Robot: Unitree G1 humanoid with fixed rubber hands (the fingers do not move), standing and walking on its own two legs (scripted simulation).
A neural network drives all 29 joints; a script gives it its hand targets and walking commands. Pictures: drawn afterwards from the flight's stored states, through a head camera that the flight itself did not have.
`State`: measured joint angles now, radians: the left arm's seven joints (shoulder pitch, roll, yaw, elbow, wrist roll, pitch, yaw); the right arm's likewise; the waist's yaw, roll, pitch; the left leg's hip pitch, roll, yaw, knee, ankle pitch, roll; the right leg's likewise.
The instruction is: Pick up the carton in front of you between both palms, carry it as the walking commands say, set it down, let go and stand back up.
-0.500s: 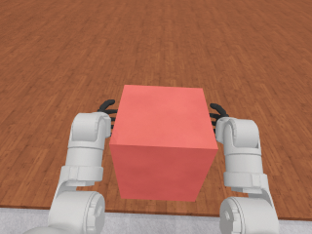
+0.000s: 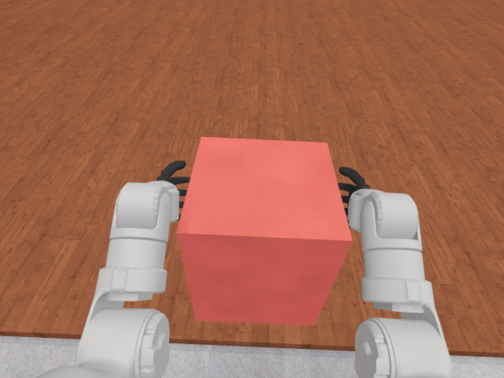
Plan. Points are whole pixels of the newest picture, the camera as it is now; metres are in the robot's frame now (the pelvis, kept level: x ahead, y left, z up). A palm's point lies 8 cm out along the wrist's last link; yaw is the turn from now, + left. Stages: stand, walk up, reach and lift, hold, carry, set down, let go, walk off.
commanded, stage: carry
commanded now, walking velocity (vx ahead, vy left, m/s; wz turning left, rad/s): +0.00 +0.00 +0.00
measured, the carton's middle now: (259, 234) +0.34 +0.00 +0.05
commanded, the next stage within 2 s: none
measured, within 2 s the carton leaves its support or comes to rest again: neither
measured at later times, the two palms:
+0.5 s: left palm (183, 145) +0.41 +0.13 +0.18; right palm (371, 153) +0.41 -0.17 +0.18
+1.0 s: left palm (191, 90) +0.68 +0.17 +0.14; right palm (321, 99) +0.65 -0.13 +0.14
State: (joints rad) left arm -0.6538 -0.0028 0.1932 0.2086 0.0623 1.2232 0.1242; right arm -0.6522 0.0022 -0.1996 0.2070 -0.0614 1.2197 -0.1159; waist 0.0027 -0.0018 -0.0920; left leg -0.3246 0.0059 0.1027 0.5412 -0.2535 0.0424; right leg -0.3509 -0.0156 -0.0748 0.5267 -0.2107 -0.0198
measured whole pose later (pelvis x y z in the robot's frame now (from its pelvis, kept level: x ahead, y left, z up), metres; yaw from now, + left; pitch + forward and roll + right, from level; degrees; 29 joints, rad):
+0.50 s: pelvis +0.06 -0.02 +0.00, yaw +0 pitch +4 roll +0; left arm -0.78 0.01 0.20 0.17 0.05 1.32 0.13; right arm -0.77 -0.05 -0.21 0.16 -0.01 1.33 -0.14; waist 0.00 0.00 -0.15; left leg -0.42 0.02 0.08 0.82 -0.50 0.04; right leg -0.31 -0.01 -0.10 0.53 -0.31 -0.05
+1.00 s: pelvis +0.29 +0.03 +0.00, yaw +0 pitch +5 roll -1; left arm -0.81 0.00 0.26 0.02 0.06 1.33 0.14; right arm -0.77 0.03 -0.27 -0.01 -0.05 1.30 -0.14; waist -0.06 -0.02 0.04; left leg -0.31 0.00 0.13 0.54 -0.32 0.08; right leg -0.83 -0.06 -0.06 1.43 -0.40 -0.04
